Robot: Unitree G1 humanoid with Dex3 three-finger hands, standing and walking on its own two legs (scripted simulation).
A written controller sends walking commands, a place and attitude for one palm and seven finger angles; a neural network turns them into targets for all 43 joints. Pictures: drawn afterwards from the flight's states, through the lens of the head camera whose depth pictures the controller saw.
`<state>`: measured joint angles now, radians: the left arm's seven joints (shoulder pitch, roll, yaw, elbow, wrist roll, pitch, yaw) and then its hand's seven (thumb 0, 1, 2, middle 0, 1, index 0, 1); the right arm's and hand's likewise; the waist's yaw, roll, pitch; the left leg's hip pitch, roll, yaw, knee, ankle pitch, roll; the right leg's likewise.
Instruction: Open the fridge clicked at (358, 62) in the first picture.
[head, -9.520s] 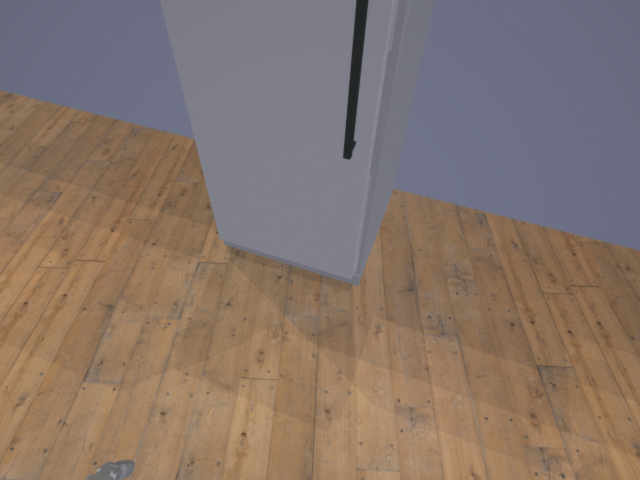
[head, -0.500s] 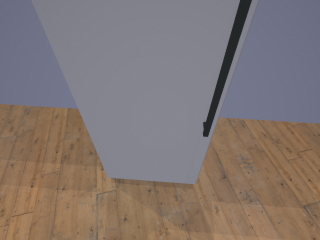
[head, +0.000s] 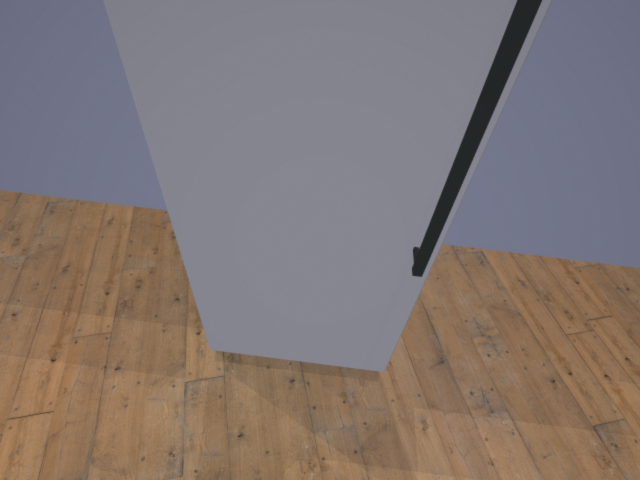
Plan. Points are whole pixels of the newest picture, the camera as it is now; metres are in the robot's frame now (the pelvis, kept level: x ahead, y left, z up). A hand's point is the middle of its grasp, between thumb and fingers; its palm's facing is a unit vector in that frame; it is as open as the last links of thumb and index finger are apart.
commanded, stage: look again from close up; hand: right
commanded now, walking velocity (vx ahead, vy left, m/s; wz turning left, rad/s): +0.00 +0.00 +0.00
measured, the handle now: (455, 166) +0.54 -0.17 +0.13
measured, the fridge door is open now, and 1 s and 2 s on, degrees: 0 0 0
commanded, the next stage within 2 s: shuffle to correct the standing spot in 0.80 s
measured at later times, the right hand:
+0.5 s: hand out of the picture +0.02 -0.14 -0.17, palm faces +0.03 +0.97 -0.22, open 7.4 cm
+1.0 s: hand out of the picture +0.02 -0.15 -0.17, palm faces +0.05 +0.97 -0.22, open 7.4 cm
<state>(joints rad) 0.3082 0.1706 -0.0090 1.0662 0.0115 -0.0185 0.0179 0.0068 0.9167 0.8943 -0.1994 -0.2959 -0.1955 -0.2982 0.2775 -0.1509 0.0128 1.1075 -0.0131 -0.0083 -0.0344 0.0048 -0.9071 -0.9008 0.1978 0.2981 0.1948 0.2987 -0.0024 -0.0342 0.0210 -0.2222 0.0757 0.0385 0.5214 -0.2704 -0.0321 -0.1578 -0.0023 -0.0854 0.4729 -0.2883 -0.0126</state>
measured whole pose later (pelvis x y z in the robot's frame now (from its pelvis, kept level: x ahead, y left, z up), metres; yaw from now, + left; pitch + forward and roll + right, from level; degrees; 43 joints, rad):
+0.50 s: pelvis +0.00 +0.03 +0.00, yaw +0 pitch -1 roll -1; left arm 0.26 0.17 0.00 1.12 0.01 -0.02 0.02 0.00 0.91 0.89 -0.20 -0.30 -0.19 -0.30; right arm 0.25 -0.16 0.00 1.11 -0.01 -0.02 -0.03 0.01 -0.91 -0.90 0.20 0.30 0.20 0.30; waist -0.01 -0.01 0.04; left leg -0.21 0.03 0.07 0.49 -0.27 0.02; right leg -0.14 -0.05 -0.06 0.43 -0.27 0.04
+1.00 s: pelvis +0.00 +0.04 +0.00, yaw -1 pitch -1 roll -1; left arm 0.27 0.16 -0.01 1.12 0.02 -0.01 0.02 0.00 0.90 0.89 -0.20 -0.30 -0.19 -0.30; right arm 0.24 -0.17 -0.01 1.10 -0.02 -0.01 -0.02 0.00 -0.91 -0.90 0.20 0.30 0.20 0.30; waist -0.01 -0.01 0.04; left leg -0.21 0.02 0.08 0.49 -0.26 0.03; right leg -0.15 -0.06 -0.05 0.44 -0.27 0.04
